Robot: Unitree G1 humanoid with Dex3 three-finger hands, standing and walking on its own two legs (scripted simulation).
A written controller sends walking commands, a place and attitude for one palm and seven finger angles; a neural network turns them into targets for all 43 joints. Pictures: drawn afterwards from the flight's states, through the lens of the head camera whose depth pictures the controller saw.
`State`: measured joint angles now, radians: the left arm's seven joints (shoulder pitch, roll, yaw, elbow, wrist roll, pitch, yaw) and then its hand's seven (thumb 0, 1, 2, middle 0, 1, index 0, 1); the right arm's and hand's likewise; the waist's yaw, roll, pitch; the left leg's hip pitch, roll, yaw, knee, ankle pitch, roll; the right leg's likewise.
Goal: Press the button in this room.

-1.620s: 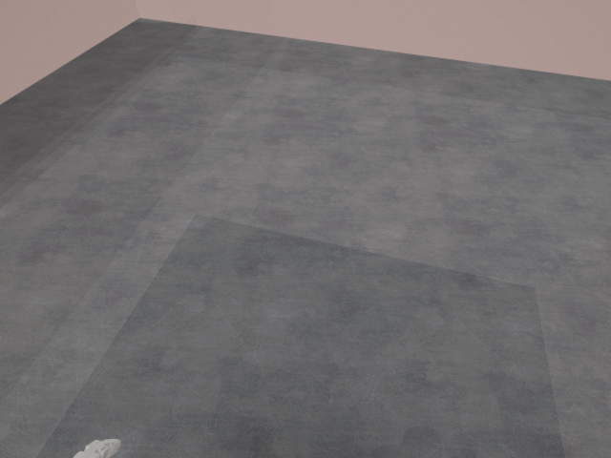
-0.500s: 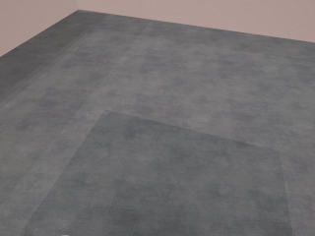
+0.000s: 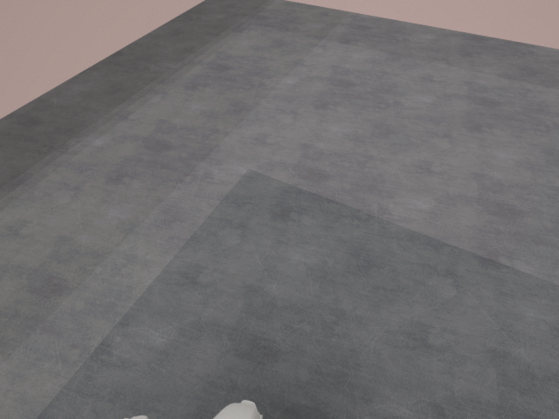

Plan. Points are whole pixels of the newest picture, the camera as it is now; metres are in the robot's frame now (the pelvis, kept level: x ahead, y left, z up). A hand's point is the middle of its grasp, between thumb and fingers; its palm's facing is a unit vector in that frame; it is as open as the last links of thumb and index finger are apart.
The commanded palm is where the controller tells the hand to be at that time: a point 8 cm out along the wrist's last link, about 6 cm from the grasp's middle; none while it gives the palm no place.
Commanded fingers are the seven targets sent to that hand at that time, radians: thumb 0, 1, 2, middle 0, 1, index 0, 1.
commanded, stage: turn or walk to find it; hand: left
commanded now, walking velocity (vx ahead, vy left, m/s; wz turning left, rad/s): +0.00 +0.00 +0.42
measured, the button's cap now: out of the picture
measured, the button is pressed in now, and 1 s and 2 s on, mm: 0 0 0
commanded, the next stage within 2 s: none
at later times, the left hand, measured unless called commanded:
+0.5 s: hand out of the picture -0.04 +0.25 -0.17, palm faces +0.29 -0.93 -0.25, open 7.4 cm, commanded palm none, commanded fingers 0.00 0.90 0.90 -0.20 -0.30 -0.20 -0.30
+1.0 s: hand out of the picture -0.06 +0.20 -0.15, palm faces +0.47 -0.85 -0.24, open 7.4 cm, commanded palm none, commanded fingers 0.00 0.90 0.90 -0.20 -0.30 -0.20 -0.30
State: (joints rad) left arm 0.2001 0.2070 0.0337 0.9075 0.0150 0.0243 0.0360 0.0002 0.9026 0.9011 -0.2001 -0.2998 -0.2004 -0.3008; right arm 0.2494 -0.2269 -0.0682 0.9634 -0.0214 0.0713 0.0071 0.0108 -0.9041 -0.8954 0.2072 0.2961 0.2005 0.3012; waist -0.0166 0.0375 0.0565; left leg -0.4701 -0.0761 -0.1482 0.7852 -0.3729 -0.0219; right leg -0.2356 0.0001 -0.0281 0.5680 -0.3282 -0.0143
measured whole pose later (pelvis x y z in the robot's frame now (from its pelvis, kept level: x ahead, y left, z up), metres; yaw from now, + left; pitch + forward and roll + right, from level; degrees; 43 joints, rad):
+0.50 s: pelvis -0.02 +0.04 +0.01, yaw +14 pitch -1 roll -1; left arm 0.24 0.27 0.06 0.97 0.02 0.07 0.02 0.00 0.90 0.90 -0.20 -0.30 -0.20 -0.30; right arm 0.14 -0.19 -0.03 0.93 -0.02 0.02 0.00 0.01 -0.91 -0.90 0.20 0.30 0.20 0.30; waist 0.02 -0.06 0.08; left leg -0.24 0.00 0.01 0.52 -0.27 0.03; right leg -0.44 -0.08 -0.05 1.05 -0.45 0.07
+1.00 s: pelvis -0.03 +0.00 +0.01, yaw +28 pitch -1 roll +1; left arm 0.23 0.18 0.03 0.92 0.03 0.01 0.03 0.00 0.90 0.90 -0.20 -0.30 -0.20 -0.30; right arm 0.22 -0.24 -0.08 0.99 -0.02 0.08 0.02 0.01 -0.91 -0.90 0.20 0.30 0.19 0.30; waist -0.01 0.00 0.07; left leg -0.41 0.03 0.03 0.95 -0.43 -0.05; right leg -0.21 -0.10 -0.17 0.53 -0.30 -0.01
